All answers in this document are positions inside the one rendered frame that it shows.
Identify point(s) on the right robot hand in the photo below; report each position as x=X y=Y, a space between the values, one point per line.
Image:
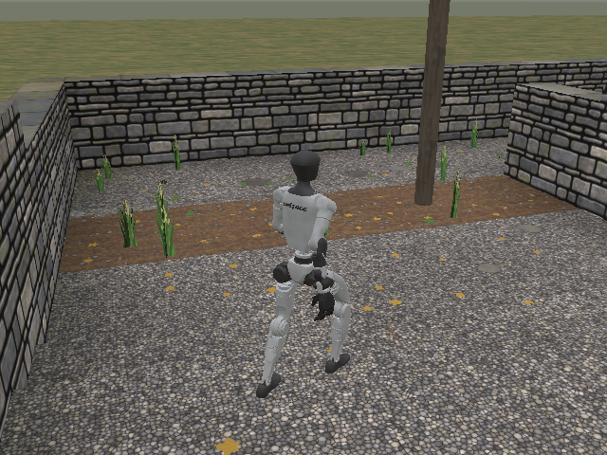
x=326 y=303

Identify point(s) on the humanoid robot torso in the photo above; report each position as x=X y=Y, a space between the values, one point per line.
x=299 y=216

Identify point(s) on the robot left upper arm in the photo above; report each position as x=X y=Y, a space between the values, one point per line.
x=277 y=222

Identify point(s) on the robot right forearm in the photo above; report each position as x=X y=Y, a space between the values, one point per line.
x=320 y=270

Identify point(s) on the robot right upper arm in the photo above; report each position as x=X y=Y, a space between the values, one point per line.
x=326 y=208

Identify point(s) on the left robot shin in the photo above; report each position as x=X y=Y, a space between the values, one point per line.
x=274 y=346

